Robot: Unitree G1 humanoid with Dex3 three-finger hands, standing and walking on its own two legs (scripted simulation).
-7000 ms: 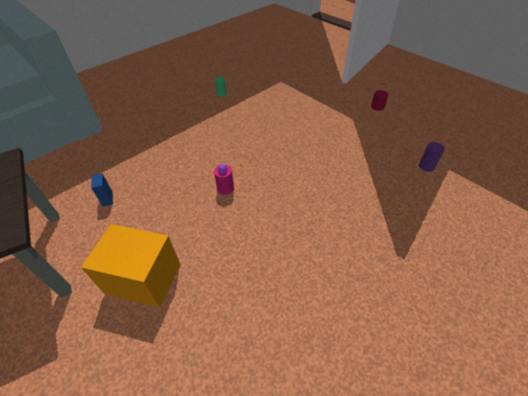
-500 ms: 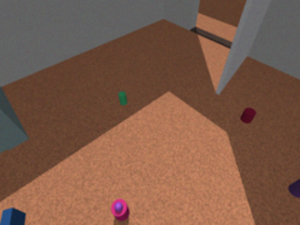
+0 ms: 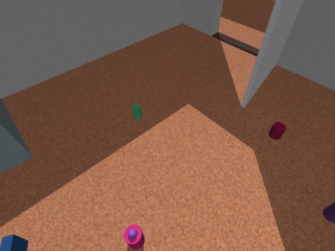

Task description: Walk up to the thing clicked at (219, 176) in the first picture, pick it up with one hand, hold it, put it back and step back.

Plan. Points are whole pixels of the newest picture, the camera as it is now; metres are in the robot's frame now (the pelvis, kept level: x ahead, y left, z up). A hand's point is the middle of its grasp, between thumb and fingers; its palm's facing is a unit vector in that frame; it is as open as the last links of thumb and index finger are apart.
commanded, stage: stand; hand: left
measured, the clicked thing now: (134, 236) +0.32 +0.21 -0.70
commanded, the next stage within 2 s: go down in 0.50 s
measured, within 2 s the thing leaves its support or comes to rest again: neither
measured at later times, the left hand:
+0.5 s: hand out of the picture +0.07 +0.26 -0.16, palm faces -0.03 -0.94 -0.34, open 7.3 cm
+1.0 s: hand out of the picture +0.15 +0.28 -0.20, palm faces +0.09 -0.95 -0.31, open 13.9 cm
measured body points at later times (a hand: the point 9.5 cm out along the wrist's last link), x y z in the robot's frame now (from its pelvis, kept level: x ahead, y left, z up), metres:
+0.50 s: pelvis +0.00 +0.00 +0.00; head +0.00 +0.00 +0.45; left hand +0.07 +0.30 -0.13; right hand +0.07 -0.30 -0.13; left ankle -0.01 +0.12 -0.75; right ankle +0.00 -0.12 -0.75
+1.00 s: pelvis -0.02 +0.01 -0.05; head +0.05 +0.02 +0.39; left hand +0.15 +0.33 -0.17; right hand +0.08 -0.26 -0.16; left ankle -0.01 +0.12 -0.75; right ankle +0.00 -0.12 -0.75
